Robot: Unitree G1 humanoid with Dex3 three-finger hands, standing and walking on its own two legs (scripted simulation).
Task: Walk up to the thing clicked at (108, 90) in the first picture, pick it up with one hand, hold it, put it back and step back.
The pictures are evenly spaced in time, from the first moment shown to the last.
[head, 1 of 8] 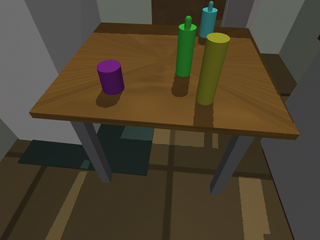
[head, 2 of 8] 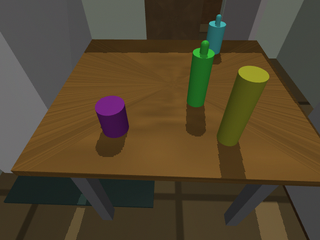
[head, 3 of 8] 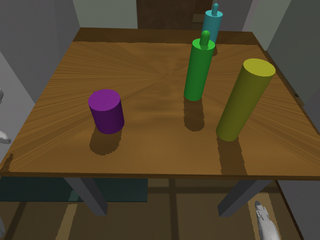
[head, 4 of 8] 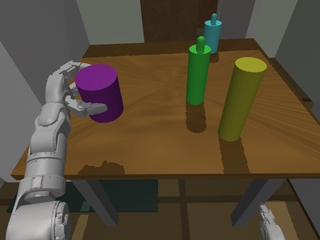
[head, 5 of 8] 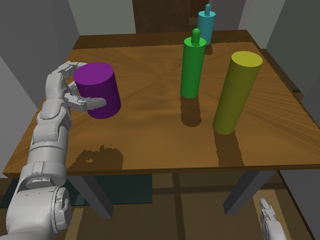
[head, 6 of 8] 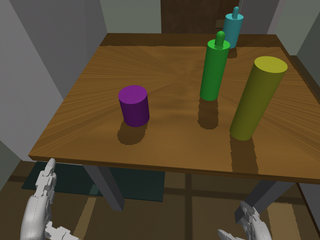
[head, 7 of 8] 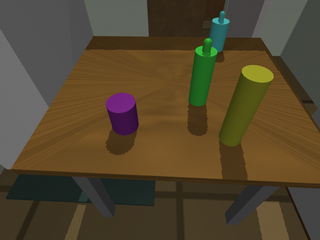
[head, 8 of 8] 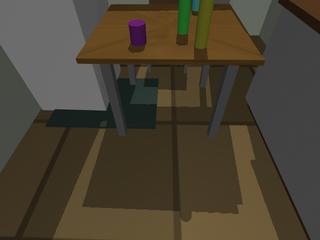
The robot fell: no
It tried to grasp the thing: yes
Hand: left
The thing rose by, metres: 0.26
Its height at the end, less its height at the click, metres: +0.00
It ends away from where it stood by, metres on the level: 0.04
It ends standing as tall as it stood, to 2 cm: yes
